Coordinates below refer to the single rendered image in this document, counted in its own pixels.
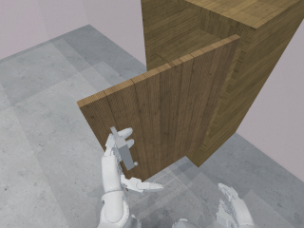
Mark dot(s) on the left robot hand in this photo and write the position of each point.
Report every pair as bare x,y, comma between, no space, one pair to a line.
111,169

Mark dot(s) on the robot left thigh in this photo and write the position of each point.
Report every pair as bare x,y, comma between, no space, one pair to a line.
134,223

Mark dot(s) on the left robot forearm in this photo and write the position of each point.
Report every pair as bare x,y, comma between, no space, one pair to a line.
115,212

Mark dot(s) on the handle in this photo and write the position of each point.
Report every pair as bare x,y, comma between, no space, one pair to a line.
123,149

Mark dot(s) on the right robot hand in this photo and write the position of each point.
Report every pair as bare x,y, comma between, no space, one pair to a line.
237,211

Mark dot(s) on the cupboard door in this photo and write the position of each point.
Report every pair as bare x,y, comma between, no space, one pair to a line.
169,108

